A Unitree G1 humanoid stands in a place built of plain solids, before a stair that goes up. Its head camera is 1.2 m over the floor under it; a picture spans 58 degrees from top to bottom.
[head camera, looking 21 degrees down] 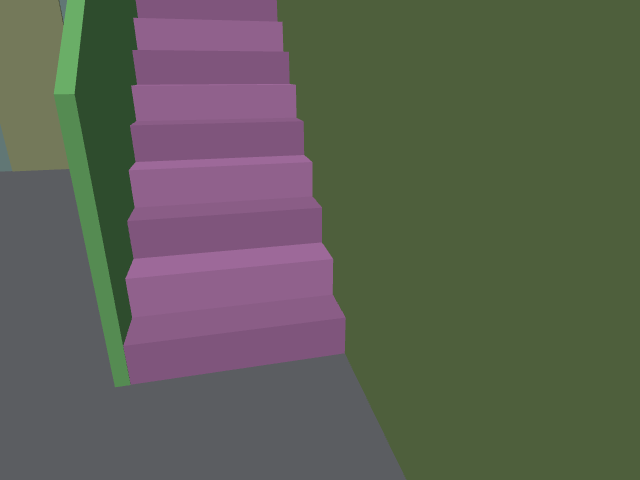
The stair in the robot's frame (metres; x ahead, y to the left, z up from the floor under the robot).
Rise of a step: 0.19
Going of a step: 0.22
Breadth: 0.92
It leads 13 degrees to the left of straight ahead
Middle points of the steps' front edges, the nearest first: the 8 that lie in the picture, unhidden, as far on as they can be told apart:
1.56 0.34 0.19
1.78 0.39 0.38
1.99 0.44 0.57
2.21 0.49 0.76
2.42 0.54 0.95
2.64 0.59 1.14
2.85 0.64 1.33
3.07 0.70 1.52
